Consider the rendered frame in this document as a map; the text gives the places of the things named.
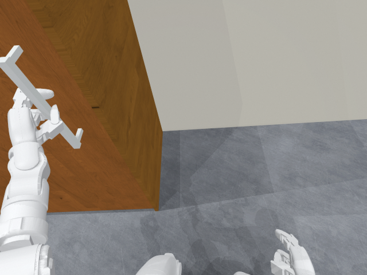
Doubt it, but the wardrobe door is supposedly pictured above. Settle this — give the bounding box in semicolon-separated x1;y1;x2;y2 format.
0;0;153;214

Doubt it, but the left robot upper arm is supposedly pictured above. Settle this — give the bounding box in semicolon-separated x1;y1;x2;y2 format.
0;243;55;275

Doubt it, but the handle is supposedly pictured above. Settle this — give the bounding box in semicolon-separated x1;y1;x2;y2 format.
0;45;83;149

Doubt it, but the robot right hand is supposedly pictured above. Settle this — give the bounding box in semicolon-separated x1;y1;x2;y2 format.
271;229;315;275

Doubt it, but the robot left thigh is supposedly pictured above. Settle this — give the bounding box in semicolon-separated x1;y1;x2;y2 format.
136;255;182;275

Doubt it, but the robot left hand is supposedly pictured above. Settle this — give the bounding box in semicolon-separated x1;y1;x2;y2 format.
7;88;64;146

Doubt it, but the left robot forearm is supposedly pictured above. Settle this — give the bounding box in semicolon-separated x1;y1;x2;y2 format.
0;142;50;252

